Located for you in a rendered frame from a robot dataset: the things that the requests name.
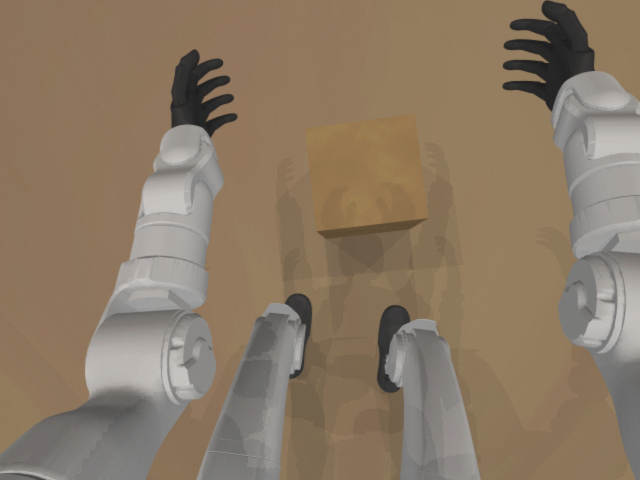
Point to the left robot forearm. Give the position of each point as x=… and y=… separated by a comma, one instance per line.
x=167, y=261

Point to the right robot upper arm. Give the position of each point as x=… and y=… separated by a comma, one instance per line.
x=600, y=310

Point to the carton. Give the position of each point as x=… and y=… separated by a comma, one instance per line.
x=366, y=177

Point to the right robot forearm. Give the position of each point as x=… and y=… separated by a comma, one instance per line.
x=597, y=127

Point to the left robot upper arm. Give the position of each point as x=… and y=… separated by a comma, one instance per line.
x=143, y=369

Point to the right robot hand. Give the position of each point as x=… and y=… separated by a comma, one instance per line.
x=568, y=53

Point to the robot left shin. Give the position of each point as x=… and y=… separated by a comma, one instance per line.
x=280, y=309

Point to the left robot hand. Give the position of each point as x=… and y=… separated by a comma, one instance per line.
x=186, y=107

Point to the left robot thigh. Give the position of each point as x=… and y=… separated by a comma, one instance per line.
x=247, y=439

